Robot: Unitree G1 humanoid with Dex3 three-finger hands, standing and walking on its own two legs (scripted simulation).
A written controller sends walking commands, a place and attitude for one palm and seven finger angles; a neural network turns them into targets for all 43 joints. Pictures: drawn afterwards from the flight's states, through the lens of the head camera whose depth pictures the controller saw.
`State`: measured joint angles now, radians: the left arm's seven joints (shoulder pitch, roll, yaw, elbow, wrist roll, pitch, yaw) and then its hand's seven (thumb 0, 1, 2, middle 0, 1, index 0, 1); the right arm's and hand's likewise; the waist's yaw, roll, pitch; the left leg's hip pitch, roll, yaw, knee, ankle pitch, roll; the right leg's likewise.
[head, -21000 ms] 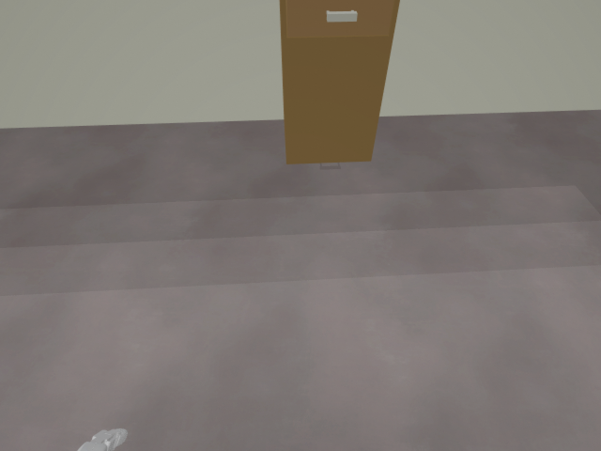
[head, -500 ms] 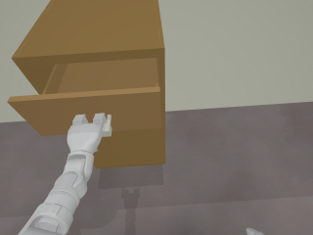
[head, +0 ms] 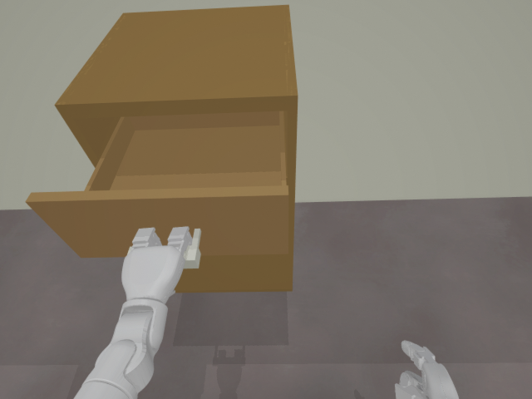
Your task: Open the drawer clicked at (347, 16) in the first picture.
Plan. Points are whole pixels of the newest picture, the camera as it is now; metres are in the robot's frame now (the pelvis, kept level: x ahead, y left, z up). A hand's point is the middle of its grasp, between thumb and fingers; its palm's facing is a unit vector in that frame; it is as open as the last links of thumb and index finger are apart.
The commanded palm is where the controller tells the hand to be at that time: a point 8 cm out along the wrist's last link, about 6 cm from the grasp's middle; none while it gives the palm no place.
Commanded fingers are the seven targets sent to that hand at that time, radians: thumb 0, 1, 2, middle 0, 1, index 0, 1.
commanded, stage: pull the drawer open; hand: left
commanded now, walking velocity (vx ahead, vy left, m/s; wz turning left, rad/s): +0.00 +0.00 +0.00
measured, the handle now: (166, 245) +0.35 +0.21 +0.01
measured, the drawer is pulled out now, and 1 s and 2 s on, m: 0.21 0.30 0.30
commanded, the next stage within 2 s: open the thumb to release the handle in 0.98 s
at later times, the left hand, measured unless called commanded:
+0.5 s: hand (159, 317) +0.24 +0.19 -0.01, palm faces +0.00 -0.07 -1.00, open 6.3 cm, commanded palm +0.21 +0.20 +0.04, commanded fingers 0.00 0.90 0.90 -0.40 -1.35 -0.40 -1.35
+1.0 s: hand (156, 337) +0.21 +0.19 -0.01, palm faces +0.01 -0.11 -0.99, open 6.3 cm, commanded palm +0.16 +0.20 +0.04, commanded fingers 0.00 0.90 0.90 -0.40 -1.35 -0.40 -1.35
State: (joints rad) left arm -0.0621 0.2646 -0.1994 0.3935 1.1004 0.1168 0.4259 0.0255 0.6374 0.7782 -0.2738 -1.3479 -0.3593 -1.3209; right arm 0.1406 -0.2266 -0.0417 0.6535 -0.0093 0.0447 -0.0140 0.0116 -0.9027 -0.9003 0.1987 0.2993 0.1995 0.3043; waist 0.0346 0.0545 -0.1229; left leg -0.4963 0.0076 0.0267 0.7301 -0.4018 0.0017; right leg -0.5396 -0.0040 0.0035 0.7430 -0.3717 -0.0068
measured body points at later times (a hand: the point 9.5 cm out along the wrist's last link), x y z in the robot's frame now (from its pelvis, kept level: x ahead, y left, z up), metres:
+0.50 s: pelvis +0.00 -0.01 +0.00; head +0.03 -0.04 +0.45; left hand +0.23 +0.19 +0.04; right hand +0.20 -0.24 -0.11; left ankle -0.03 +0.12 -0.71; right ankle +0.00 -0.12 -0.71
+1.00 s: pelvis +0.00 -0.01 -0.01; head +0.03 -0.04 +0.44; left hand +0.20 +0.19 +0.04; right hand +0.20 -0.24 -0.11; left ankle -0.03 +0.12 -0.71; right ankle +0.00 -0.12 -0.71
